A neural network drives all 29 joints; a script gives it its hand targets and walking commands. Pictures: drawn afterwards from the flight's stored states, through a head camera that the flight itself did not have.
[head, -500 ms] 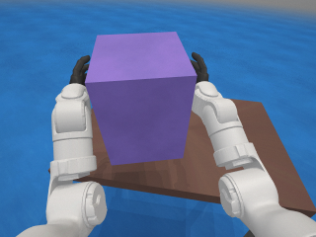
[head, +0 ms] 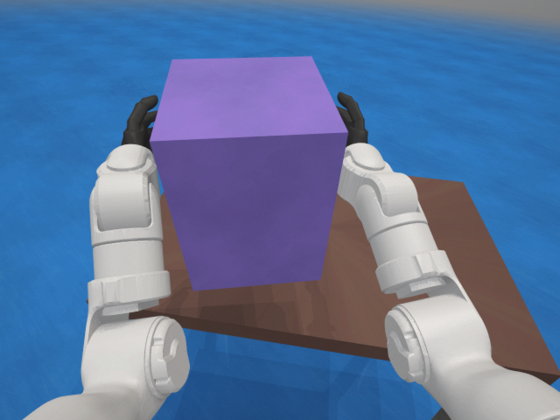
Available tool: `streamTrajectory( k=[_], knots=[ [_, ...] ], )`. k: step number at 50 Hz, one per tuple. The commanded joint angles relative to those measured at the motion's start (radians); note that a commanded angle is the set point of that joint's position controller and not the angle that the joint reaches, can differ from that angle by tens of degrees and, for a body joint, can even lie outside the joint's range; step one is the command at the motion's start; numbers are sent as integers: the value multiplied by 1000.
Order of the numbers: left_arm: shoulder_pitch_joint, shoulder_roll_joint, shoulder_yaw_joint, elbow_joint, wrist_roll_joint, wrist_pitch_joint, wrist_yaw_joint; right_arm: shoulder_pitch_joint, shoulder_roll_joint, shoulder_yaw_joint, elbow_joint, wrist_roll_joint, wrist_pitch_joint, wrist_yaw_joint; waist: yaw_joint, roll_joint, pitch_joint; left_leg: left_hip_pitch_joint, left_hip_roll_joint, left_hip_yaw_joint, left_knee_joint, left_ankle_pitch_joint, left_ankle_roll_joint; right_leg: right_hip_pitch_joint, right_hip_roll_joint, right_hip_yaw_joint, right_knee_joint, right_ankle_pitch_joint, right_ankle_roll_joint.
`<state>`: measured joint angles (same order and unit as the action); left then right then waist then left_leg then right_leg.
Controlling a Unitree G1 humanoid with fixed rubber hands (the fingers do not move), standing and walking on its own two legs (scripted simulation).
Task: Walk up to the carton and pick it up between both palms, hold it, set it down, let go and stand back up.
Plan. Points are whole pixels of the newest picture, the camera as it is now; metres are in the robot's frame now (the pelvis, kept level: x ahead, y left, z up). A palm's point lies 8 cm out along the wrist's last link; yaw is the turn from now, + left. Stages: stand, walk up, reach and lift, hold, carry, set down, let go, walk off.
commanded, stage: hold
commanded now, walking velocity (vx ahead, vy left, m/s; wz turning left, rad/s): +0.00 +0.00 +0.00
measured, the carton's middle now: (251, 176) +0.37 +0.00 +0.22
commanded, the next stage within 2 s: none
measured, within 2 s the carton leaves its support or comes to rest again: neither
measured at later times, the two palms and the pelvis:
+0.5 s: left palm (140, 154) +0.37 +0.14 +0.26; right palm (353, 152) +0.36 -0.13 +0.26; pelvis +0.00 +0.00 +0.00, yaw +0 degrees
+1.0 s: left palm (138, 155) +0.37 +0.15 +0.26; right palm (350, 153) +0.36 -0.13 +0.26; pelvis +0.00 +0.00 +0.00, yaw +0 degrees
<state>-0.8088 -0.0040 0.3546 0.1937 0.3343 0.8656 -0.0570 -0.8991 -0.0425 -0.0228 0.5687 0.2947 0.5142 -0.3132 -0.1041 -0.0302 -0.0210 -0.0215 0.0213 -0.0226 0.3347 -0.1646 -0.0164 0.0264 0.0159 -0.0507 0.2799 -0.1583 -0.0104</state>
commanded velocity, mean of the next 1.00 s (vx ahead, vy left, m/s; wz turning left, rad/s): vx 0.00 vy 0.00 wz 0.00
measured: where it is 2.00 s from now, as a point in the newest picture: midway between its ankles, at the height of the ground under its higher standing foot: outside the picture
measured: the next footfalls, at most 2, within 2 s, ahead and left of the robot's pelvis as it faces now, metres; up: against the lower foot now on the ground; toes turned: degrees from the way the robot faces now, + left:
none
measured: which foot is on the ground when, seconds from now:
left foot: down 0.00-1.00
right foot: down 0.00-1.00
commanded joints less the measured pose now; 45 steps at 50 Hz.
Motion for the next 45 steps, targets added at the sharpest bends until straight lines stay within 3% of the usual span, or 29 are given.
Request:
streamTrajectory(
  k=[1,4,6,7,10,13,15,17,18,20,22,24,26,27,29,33,36,39,41,42,44,45],
  knots=[
    [-724,-543,-430,-72,-143,-75,-144,-755,603,335,-255,130,-24,104,-15,65,-321,44,-74,47,-25,185,-21,109,53,-9,-12,188,70],
    [-708,-556,-445,-57,-146,-73,-133,-773,594,330,-260,128,-40,118,-4,63,-340,58,-64,44,-29,183,-18,89,56,-12,-12,146,64],
    [-729,-568,-464,-66,-145,-74,-132,-776,584,314,-240,117,-46,122,-12,95,-323,50,-55,43,-30,183,-29,76,60,-20,-6,121,57],
    [-706,-566,-429,-9,-126,-71,-133,-787,584,305,-227,106,-44,127,0,72,-271,44,-51,42,-39,172,-26,68,62,-24,-17,96,53],
    [-740,-574,-430,-44,-148,-84,-130,-805,612,325,-246,116,-51,128,21,32,-330,34,-56,49,-31,177,-13,90,63,-17,-10,121,54],
    [-718,-587,-485,-140,-179,-85,-123,-778,628,375,-338,154,-55,111,-11,68,-463,107,-73,49,26,318,-33,136,67,-16,14,293,67],
    [-702,-562,-449,-97,-161,-75,-128,-785,606,376,-313,147,-40,102,-2,38,-370,91,-76,52,1,232,-25,118,60,-15,-6,219,72],
    [-711,-556,-430,-38,-131,-62,-132,-777,581,320,-243,117,-39,111,-5,71,-256,23,-62,47,-41,120,-18,75,53,-9,-24,82,58],
    [-715,-552,-410,3,-122,-61,-141,-792,585,299,-218,92,-40,119,3,48,-255,2,-58,55,-65,56,-2,61,48,-18,-28,29,62],
    [-732,-578,-438,-23,-140,-72,-143,-805,609,297,-262,99,-56,128,4,75,-313,-5,-55,50,-52,94,-1,83,48,-10,-13,81,57],
    [-739,-578,-467,-76,-169,-84,-133,-814,636,344,-300,126,-56,117,-2,57,-409,76,-69,51,1,225,-18,117,52,-10,8,216,70],
    [-714,-545,-440,-59,-157,-83,-131,-811,637,361,-304,136,-43,104,1,23,-396,83,-78,54,1,223,-9,117,55,-7,-4,242,82],
    [-712,-545,-428,-47,-147,-76,-136,-785,620,344,-269,127,-37,101,-5,32,-334,51,-74,59,-18,161,-7,104,48,-7,-9,190,82],
    [-703,-563,-446,-72,-153,-74,-137,-762,606,348,-260,128,-35,101,-21,48,-324,48,-67,47,-18,191,-14,110,49,0,-4,203,74],
    [-707,-558,-420,-44,-140,-68,-140,-801,604,340,-273,130,-35,105,2,51,-308,29,-67,49,-31,160,-11,102,53,-11,-12,147,68],
    [-739,-575,-446,-42,-149,-74,-131,-817,608,328,-265,123,-42,121,-6,89,-357,54,-65,52,-18,159,-24,83,55,-17,-7,122,65],
    [-739,-574,-467,-111,-169,-77,-124,-782,614,347,-278,145,-43,117,-9,64,-385,67,-66,43,1,226,-25,103,60,-12,3,188,64],
    [-727,-569,-434,-26,-143,-66,-129,-799,590,301,-231,114,-37,122,0,69,-306,30,-51,40,-43,127,-22,62,65,-25,-13,73,53],
    [-741,-573,-437,-33,-148,-73,-124,-795,600,308,-228,115,-42,132,16,75,-317,16,-46,42,-45,131,-19,78,64,-27,-8,75,47],
    [-722,-574,-432,-1,-143,-70,-126,-786,589,293,-211,101,-39,132,0,66,-304,26,-49,46,-42,133,-19,67,59,-14,-12,83,54],
    [-764,-589,-476,-74,-171,-78,-120,-800,620,311,-250,120,-45,133,-14,83,-351,38,-54,41,-21,190,-29,84,65,-17,-3,125,51],
    [-757,-581,-452,-52,-158,-76,-120,-818,618,317,-253,125,-44,128,-7,72,-354,39,-54,39,-21,167,-20,90,60,-16,-6,128,54]
  ],
)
